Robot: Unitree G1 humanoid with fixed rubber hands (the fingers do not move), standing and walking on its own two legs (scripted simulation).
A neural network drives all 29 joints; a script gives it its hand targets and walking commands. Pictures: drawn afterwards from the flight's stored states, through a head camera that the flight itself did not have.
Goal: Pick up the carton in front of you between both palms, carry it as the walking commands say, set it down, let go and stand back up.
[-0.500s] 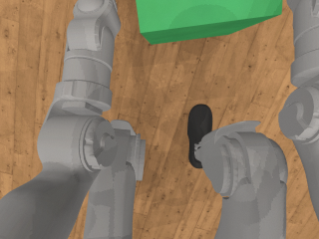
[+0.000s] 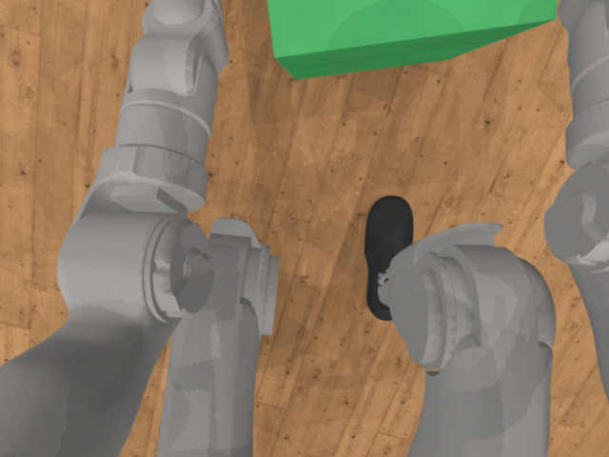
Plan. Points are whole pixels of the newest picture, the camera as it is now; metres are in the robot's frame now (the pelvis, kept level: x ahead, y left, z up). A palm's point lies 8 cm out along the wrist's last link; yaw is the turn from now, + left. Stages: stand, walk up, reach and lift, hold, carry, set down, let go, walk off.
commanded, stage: set down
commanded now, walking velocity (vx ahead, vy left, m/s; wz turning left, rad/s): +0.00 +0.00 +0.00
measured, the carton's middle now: out of the picture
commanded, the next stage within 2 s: let go in 1.24 s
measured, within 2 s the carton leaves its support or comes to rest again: neither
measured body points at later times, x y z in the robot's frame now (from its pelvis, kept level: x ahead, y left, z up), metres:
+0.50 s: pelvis -0.01 +0.00 +0.04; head +0.35 -0.06 +0.29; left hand +0.58 +0.09 -0.08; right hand +0.57 -0.29 -0.09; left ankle +0.08 +0.12 -0.34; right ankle +0.14 -0.12 -0.34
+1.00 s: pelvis +0.02 -0.02 +0.17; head +0.35 -0.08 +0.46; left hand +0.58 +0.09 +0.06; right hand +0.57 -0.31 +0.06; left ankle +0.08 +0.12 -0.34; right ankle +0.14 -0.12 -0.34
